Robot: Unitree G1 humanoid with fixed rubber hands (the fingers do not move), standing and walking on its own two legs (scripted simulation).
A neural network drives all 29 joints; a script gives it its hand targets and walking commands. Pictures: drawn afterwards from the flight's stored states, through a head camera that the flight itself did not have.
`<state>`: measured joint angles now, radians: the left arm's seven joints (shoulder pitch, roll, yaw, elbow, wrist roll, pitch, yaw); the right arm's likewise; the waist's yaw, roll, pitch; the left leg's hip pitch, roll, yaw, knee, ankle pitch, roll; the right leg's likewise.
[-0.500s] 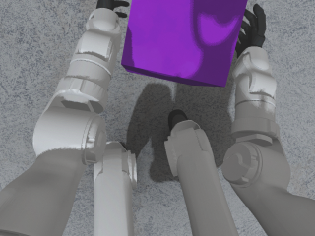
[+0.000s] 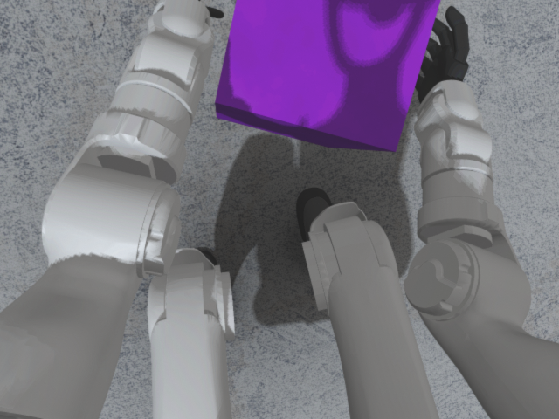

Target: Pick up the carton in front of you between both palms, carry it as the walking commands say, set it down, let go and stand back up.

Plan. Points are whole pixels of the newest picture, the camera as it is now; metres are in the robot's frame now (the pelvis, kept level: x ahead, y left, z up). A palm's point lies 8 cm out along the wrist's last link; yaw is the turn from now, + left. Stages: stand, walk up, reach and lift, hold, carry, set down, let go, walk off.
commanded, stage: set down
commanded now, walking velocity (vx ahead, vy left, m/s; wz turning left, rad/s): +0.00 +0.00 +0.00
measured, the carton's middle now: (305, 60) +0.50 -0.15 -0.26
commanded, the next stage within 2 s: none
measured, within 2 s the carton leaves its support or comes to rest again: rests again in 0.20 s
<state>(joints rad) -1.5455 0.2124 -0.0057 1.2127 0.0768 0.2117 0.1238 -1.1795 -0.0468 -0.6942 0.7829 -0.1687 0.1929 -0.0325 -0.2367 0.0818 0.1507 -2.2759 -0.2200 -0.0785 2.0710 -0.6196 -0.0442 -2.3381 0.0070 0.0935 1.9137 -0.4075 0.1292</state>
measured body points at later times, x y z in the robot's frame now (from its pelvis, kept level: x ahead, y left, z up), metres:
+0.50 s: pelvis +0.00 +0.00 -0.02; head +0.37 -0.01 +0.24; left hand +0.57 -0.01 -0.21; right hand +0.44 -0.30 -0.19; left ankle +0.08 +0.10 -0.38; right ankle +0.15 -0.16 -0.38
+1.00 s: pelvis -0.01 -0.01 -0.02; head +0.38 -0.02 +0.20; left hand +0.58 +0.01 -0.23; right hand +0.42 -0.34 -0.22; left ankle +0.08 +0.10 -0.38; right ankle +0.15 -0.15 -0.38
